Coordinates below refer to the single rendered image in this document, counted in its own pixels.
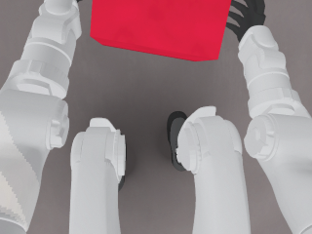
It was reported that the robot left foot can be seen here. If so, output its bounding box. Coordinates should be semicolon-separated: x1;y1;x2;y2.
118;134;127;191

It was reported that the right robot forearm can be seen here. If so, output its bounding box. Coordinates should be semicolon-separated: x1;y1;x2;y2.
238;25;312;120

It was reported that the robot right upper arm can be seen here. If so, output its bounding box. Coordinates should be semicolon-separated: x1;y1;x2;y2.
244;113;312;234

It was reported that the robot left upper arm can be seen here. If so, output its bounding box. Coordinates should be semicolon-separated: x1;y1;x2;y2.
0;89;69;234

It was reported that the carton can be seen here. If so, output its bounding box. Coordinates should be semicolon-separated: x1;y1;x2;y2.
90;0;232;61

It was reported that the robot right thigh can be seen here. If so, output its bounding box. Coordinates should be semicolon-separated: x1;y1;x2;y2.
179;115;252;234

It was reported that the right robot hand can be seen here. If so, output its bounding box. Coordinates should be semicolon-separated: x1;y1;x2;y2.
225;0;266;42

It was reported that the left robot forearm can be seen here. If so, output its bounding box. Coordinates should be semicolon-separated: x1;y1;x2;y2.
0;0;82;99

